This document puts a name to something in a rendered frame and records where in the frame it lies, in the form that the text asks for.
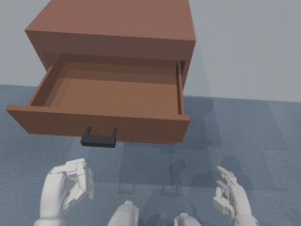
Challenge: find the robot right hand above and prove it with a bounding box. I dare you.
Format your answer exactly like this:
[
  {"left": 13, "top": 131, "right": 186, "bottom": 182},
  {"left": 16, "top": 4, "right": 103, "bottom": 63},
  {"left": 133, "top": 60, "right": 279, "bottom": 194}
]
[{"left": 214, "top": 166, "right": 252, "bottom": 220}]

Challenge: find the handle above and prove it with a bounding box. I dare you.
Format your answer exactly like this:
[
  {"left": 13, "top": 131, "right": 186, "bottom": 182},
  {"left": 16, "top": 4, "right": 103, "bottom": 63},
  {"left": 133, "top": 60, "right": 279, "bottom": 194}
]
[{"left": 80, "top": 126, "right": 117, "bottom": 148}]

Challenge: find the drawer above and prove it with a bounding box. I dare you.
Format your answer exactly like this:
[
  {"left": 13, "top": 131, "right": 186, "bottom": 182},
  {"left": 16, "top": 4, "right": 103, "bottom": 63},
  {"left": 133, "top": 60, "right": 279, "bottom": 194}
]
[{"left": 6, "top": 53, "right": 190, "bottom": 143}]

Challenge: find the robot thigh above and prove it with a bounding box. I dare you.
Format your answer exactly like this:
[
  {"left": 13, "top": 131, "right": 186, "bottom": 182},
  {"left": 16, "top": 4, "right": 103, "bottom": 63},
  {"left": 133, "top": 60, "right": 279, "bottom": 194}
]
[
  {"left": 172, "top": 215, "right": 201, "bottom": 226},
  {"left": 107, "top": 203, "right": 139, "bottom": 226}
]

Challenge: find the robot left hand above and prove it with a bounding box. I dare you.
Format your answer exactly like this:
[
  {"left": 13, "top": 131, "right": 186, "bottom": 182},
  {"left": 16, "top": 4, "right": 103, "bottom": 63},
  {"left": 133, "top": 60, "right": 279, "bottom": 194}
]
[{"left": 40, "top": 158, "right": 95, "bottom": 219}]

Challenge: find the robot right thigh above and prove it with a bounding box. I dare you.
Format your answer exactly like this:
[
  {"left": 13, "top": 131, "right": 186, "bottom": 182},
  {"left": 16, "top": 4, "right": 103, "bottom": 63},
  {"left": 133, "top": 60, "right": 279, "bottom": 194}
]
[{"left": 172, "top": 215, "right": 201, "bottom": 226}]

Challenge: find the robot left thigh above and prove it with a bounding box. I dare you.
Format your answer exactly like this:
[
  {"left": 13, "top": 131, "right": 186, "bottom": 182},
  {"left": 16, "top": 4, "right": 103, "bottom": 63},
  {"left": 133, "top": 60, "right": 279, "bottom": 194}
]
[{"left": 107, "top": 203, "right": 139, "bottom": 226}]

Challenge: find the cabinet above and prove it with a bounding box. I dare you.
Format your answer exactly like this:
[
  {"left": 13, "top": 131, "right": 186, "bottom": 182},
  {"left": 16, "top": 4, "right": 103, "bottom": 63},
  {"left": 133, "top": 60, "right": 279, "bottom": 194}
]
[{"left": 24, "top": 0, "right": 197, "bottom": 145}]

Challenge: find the robot right forearm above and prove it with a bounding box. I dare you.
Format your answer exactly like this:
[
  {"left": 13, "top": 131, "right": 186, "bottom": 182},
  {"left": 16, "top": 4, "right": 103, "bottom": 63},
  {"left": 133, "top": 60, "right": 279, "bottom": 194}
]
[{"left": 233, "top": 214, "right": 260, "bottom": 226}]

